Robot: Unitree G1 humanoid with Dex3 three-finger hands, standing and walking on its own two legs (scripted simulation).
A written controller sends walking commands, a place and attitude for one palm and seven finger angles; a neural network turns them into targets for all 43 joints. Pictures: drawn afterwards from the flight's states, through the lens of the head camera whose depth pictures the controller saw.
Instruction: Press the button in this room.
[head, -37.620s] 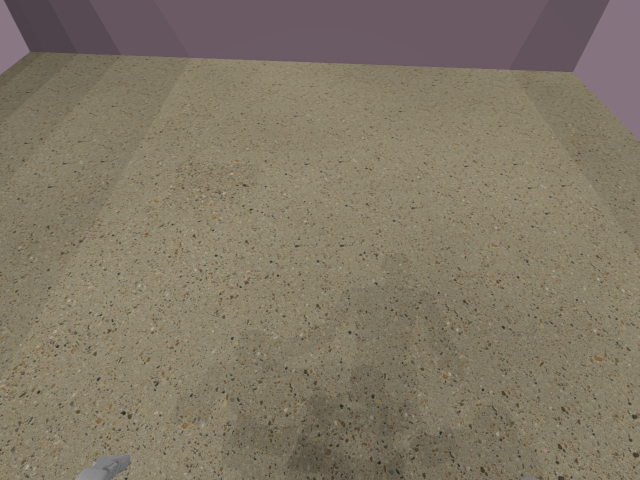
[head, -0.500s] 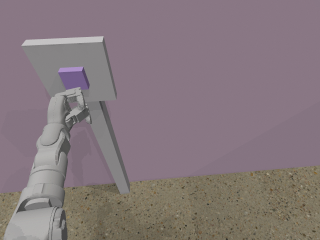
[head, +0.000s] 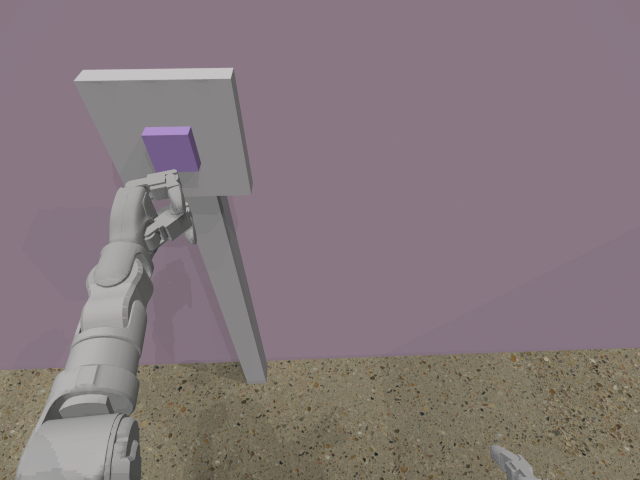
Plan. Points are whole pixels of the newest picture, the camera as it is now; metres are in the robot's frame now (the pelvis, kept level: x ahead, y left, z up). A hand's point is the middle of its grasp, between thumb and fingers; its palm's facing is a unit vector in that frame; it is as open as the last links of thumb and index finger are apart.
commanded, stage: aim a knuckle at the button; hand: left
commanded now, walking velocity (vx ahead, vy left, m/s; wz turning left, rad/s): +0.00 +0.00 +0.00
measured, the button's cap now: (173, 148) +0.50 +0.22 +0.16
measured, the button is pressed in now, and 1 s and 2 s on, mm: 0 12 0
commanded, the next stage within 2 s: press the button with the knuckle in 0.10 s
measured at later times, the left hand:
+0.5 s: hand (194, 195) +0.44 +0.18 +0.14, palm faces +0.09 -1.00 +0.00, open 3.1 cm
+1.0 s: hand (195, 186) +0.46 +0.18 +0.13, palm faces +0.09 -1.00 -0.01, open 2.9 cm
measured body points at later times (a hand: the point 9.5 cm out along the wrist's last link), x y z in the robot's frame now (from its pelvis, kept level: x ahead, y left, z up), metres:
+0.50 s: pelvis +0.00 +0.01 +0.00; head +0.02 +0.00 +0.45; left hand +0.43 +0.23 +0.14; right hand +0.07 -0.25 -0.12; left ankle +0.02 +0.11 -0.73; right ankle -0.03 -0.09 -0.73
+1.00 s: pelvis -0.01 +0.00 -0.01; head +0.03 +0.01 +0.44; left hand +0.45 +0.24 +0.14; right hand +0.03 -0.26 -0.13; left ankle +0.02 +0.11 -0.73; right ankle -0.03 -0.09 -0.73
